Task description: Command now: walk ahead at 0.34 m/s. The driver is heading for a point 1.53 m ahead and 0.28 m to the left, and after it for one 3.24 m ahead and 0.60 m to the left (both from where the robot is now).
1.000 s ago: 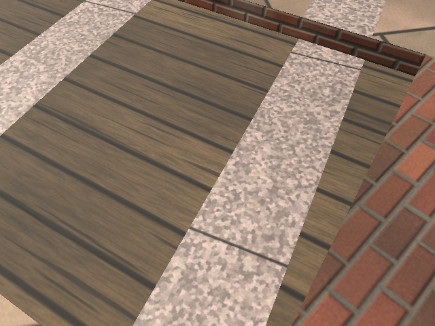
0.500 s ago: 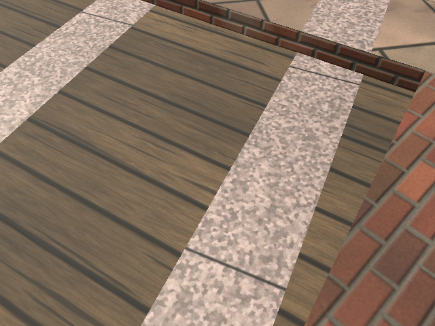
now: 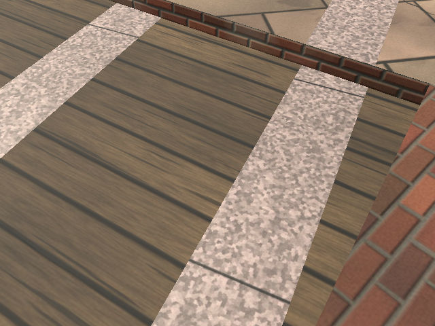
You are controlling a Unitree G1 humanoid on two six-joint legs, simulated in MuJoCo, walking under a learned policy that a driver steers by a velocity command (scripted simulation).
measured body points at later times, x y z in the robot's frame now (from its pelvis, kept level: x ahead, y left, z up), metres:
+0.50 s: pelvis +0.22 +0.04 -0.11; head +0.25 +0.06 +0.34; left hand +0.07 +0.27 -0.25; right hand +0.44 -0.16 -0.21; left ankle +0.38 +0.19 -0.84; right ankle -0.05 -0.13 -0.74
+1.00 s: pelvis +0.42 +0.03 -0.16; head +0.42 +0.01 +0.29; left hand +0.56 +0.27 -0.27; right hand +0.43 -0.20 -0.33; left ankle +0.38 +0.18 -0.88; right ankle +0.51 -0.07 -0.88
